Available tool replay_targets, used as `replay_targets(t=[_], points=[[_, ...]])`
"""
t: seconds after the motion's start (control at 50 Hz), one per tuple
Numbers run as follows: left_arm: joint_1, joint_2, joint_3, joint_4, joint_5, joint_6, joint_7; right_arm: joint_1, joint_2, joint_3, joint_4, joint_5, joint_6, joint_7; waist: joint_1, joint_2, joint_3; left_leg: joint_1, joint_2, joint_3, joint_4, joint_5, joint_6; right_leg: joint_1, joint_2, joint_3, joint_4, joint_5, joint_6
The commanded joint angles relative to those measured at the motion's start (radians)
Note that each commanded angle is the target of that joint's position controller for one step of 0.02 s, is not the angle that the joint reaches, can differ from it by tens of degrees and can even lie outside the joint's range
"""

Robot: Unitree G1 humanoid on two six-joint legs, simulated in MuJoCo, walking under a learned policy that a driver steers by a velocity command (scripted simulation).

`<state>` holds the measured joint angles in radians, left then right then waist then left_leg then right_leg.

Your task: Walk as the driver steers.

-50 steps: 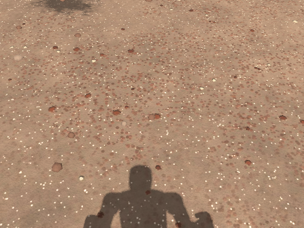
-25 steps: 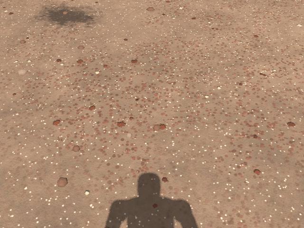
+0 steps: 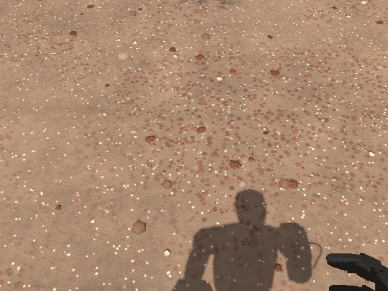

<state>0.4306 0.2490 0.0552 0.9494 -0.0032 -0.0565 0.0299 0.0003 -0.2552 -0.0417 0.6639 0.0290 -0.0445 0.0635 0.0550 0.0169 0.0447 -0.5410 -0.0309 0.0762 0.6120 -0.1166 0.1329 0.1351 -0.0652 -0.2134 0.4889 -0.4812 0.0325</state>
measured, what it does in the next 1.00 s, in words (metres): walks ahead, turning left: right foot, then left foot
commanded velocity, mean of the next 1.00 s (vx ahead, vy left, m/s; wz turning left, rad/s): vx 0.49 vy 0.00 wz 0.40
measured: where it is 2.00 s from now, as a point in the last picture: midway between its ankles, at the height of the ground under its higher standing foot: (161, 140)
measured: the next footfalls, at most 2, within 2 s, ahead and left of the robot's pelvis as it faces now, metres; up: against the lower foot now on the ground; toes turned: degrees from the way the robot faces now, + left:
right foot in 0.48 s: +0.47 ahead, -0.08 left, +0.00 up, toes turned +21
left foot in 0.96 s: +0.61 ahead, +0.27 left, +0.00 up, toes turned +25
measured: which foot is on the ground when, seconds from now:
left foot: down 0.00-0.50, up 0.52-0.94, down 0.96-1.00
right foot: down 0.00-0.00, up 0.02-0.46, down 0.48-0.98, up 1.00-1.00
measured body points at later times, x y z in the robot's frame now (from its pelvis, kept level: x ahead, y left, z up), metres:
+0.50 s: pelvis +0.29 +0.00 +0.02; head +0.31 +0.01 +0.46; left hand +0.46 +0.29 -0.05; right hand +0.39 -0.28 -0.10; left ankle +0.13 +0.07 -0.71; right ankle +0.44 -0.09 -0.71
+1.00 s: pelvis +0.52 +0.12 +0.02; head +0.55 +0.14 +0.46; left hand +0.40 +0.38 -0.12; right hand +0.84 +0.01 -0.04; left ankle +0.58 +0.25 -0.71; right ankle +0.44 -0.08 -0.69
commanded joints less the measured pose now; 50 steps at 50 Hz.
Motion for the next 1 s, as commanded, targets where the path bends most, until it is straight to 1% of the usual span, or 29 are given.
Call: replay_targets(t=[0.02,0.04,0.06,0.08,0.1,0.12,0.16,0.22,0.3,0.38,0.44,0.46,0.48,0.5,0.52,0.54,0.56,0.58,0.6,0.64,0.7,0.76,0.8,0.88,0.92,0.94,0.96,0.98,1.0], points=[[0.037,0.034,-0.015,-0.153,0.014,-0.045,-0.013,0.355,-0.322,-0.106,0.006,0.0,0.01,-0.035,-0.123,0.248,-0.377,0.982,0.363,-0.847,-0.225,-0.266,0.321,-0.802,0.115,0.147,0.945,-0.047,-0.001],[-0.076,0.141,0.008,-0.171,-0.014,-0.091,-0.033,0.376,-0.234,-0.084,0.005,-0.013,0.004,-0.036,-0.199,0.125,-0.417,0.956,0.363,-0.929,-0.347,-0.374,0.294,-0.896,0.08,0.356,1.007,-0.03,-0.033],[-0.166,0.174,0.017,-0.211,-0.049,-0.106,-0.035,0.334,-0.19,-0.071,0.011,-0.022,-0.008,-0.037,-0.178,0.089,-0.251,0.818,0.327,-0.766,-0.358,-0.324,0.236,-0.943,0.034,0.334,0.961,0.052,-0.058],[-0.181,0.156,0.013,-0.219,-0.036,-0.11,-0.026,0.262,-0.169,-0.064,0.004,-0.019,-0.021,-0.032,-0.114,-0.03,-0.137,0.625,0.278,-0.638,-0.37,-0.191,0.201,-0.9,-0.012,0.325,0.854,0.126,-0.061],[-0.17,0.159,0.021,-0.206,-0.011,-0.101,-0.015,0.2,-0.141,-0.056,-0.011,-0.023,-0.029,-0.032,-0.071,-0.043,-0.107,0.502,0.233,-0.54,-0.374,-0.081,0.174,-0.827,-0.046,0.322,0.767,0.161,-0.054],[-0.14,0.159,0.026,-0.203,0.001,-0.085,-0.014,0.168,-0.135,-0.052,-0.026,-0.033,-0.031,-0.033,-0.035,-0.021,-0.083,0.404,0.201,-0.488,-0.394,-0.016,0.169,-0.762,-0.064,0.327,0.735,0.182,-0.045],[-0.127,0.14,0.026,-0.216,0.016,-0.059,-0.013,0.168,-0.136,-0.054,-0.026,-0.024,-0.036,-0.037,-0.014,0.0,-0.067,0.3,0.178,-0.437,-0.42,0.058,0.178,-0.723,-0.07,0.306,0.662,0.203,-0.014],[-0.235,0.118,0.019,-0.267,0.028,-0.044,-0.005,0.221,-0.168,-0.063,-0.013,-0.02,-0.037,-0.055,-0.04,0.008,-0.03,0.226,0.143,-0.37,-0.431,0.095,0.169,-0.76,-0.055,0.282,0.488,0.345,0.031],[-0.399,0.085,0.003,-0.315,0.02,-0.056,-0.015,0.299,-0.182,-0.068,0.008,-0.006,-0.021,-0.071,-0.11,0.037,-0.03,0.225,0.092,-0.336,-0.388,0.035,0.102,-0.693,0.011,0.273,0.169,0.581,0.037],[-0.488,0.114,0.007,-0.351,0.0,-0.072,-0.037,0.366,-0.179,-0.068,0.032,0.003,-0.007,-0.077,-0.14,0.06,-0.04,0.335,0.127,-0.431,-0.302,-0.01,0.089,-0.668,0.05,0.297,0.039,0.561,0.025],[-0.457,0.15,0.023,-0.352,-0.006,-0.087,-0.049,0.368,-0.18,-0.07,0.031,-0.003,0.005,-0.083,-0.108,0.103,-0.058,0.42,0.156,-0.521,-0.205,0.036,0.07,-0.596,0.069,0.304,-0.018,0.418,-0.012],[-0.387,0.162,0.032,-0.335,-0.006,-0.091,-0.046,0.352,-0.169,-0.067,0.025,-0.004,0.009,-0.082,-0.067,0.117,-0.08,0.412,0.139,-0.522,-0.156,0.076,0.052,-0.498,0.073,0.286,-0.058,0.412,-0.037],[-0.277,0.196,0.048,-0.318,0.005,-0.097,-0.039,0.343,-0.131,-0.053,0.015,-0.009,0.006,-0.079,-0.01,0.102,-0.162,0.365,0.09,-0.48,-0.017,0.115,0.018,-0.302,0.022,0.314,-0.066,0.417,-0.084],[-0.109,0.258,0.064,-0.305,0.018,-0.095,-0.028,0.352,-0.07,-0.03,-0.008,-0.027,0.0,-0.075,0.05,-0.021,-0.316,0.223,0.02,-0.377,0.273,-0.058,-0.026,-0.02,-0.167,0.493,-0.039,0.382,-0.155],[-0.036,0.306,0.078,-0.256,0.022,-0.08,-0.037,0.497,-0.041,-0.017,-0.027,0.007,-0.009,-0.075,-0.02,-0.376,-0.414,-0.13,-0.092,-0.266,0.559,-0.487,-0.086,0.255,-0.358,0.962,-0.13,0.142,-0.313],[-0.06,0.199,0.055,-0.274,0.0,-0.073,-0.042,0.482,-0.146,-0.034,0.008,0.016,-0.009,-0.08,0.007,-0.238,-0.323,-0.239,-0.007,-0.291,0.676,-0.442,-0.101,0.2,-0.345,0.989,-0.175,-0.054,-0.285],[-0.095,0.146,0.04,-0.276,-0.001,-0.066,-0.039,0.373,-0.184,-0.045,-0.002,0.006,-0.005,-0.079,0.033,-0.143,-0.193,-0.263,0.018,-0.265,0.697,-0.341,-0.109,0.08,-0.294,0.826,-0.187,-0.007,-0.243],[-0.139,0.135,0.032,-0.278,0.009,-0.059,-0.041,0.315,-0.167,-0.042,-0.013,-0.007,-0.004,-0.08,0.017,-0.071,-0.119,-0.234,0.044,-0.235,0.676,-0.276,-0.116,-0.043,-0.248,0.712,-0.206,0.127,-0.227],[-0.165,0.12,0.026,-0.268,0.012,-0.055,-0.042,0.273,-0.15,-0.043,-0.027,-0.017,-0.009,-0.076,0.001,-0.063,-0.06,-0.221,0.066,-0.231,0.625,-0.235,-0.118,-0.132,-0.211,0.635,-0.23,0.232,-0.231],[-0.179,0.102,0.019,-0.254,0.016,-0.06,-0.043,0.286,-0.109,-0.037,-0.03,-0.007,-0.009,-0.065,-0.038,-0.113,-0.043,-0.149,0.097,-0.207,0.549,-0.208,-0.117,-0.223,-0.163,0.53,-0.276,0.333,-0.23],[-0.166,0.138,0.029,-0.224,-0.001,-0.065,-0.045,0.241,-0.069,-0.021,-0.046,-0.019,-0.007,-0.059,-0.047,-0.109,-0.032,-0.15,0.119,-0.16,0.402,-0.172,-0.131,-0.257,-0.166,0.447,-0.322,0.458,-0.262],[-0.155,0.175,0.037,-0.205,-0.008,-0.056,-0.041,0.153,-0.049,-0.004,-0.063,-0.024,-0.02,-0.048,-0.022,-0.093,-0.027,-0.102,0.128,-0.124,0.199,-0.016,-0.135,-0.272,-0.145,0.358,-0.343,0.508,-0.252],[-0.13,0.192,0.039,-0.188,-0.016,-0.048,-0.041,0.09,-0.051,-0.001,-0.073,-0.019,-0.028,-0.041,0.0,-0.095,-0.02,-0.042,0.108,-0.098,0.083,0.069,-0.136,-0.283,-0.129,0.312,-0.339,0.508,-0.233],[-0.07,0.217,0.043,-0.148,-0.03,-0.031,-0.04,0.007,-0.082,-0.009,-0.107,-0.008,-0.033,-0.029,0.012,-0.108,-0.002,0.0,0.086,-0.092,-0.03,0.067,-0.107,-0.209,-0.18,0.32,-0.309,0.499,-0.208],[-0.074,0.232,0.047,-0.137,-0.032,-0.02,-0.037,0.036,-0.105,-0.02,-0.105,-0.01,-0.035,-0.027,-0.025,-0.111,-0.016,0.078,0.066,-0.074,-0.081,0.027,-0.077,-0.177,-0.193,0.312,-0.249,0.587,-0.186],[-0.078,0.228,0.043,-0.134,-0.034,-0.015,-0.035,0.11,-0.128,-0.035,-0.084,-0.017,-0.036,-0.031,-0.073,-0.099,-0.056,0.214,0.042,-0.055,-0.12,0.028,-0.057,-0.197,-0.165,0.289,-0.15,0.717,-0.165],[-0.07,0.201,0.03,-0.134,-0.027,-0.014,-0.033,0.253,-0.174,-0.06,-0.045,-0.022,-0.036,-0.04,-0.141,-0.075,-0.144,0.427,0.046,-0.063,-0.127,0.03,-0.031,-0.265,-0.113,0.252,0.031,0.769,-0.136],[-0.07,0.132,0.001,-0.167,0.005,-0.018,-0.033,0.437,-0.261,-0.083,-0.021,-0.038,-0.031,-0.055,-0.207,0.071,-0.304,0.722,0.269,-0.303,-0.109,0.05,0.036,-0.474,-0.042,0.204,0.37,0.466,-0.089],[0.04,0.048,-0.023,-0.18,-0.01,-0.035,-0.033,0.451,-0.309,-0.086,-0.017,-0.045,-0.024,-0.053,-0.142,0.306,-0.399,0.91,0.456,-0.731,-0.25,-0.174,0.164,-0.794,0.102,0.243,0.663,-0.102,-0.047]])
Velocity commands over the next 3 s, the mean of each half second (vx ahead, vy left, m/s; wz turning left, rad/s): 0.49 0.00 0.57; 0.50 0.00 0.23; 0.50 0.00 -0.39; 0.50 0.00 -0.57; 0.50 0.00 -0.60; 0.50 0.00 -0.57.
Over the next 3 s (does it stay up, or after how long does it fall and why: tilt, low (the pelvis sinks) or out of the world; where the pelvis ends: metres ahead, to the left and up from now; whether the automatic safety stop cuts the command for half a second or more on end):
stays up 1.55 0.03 0.02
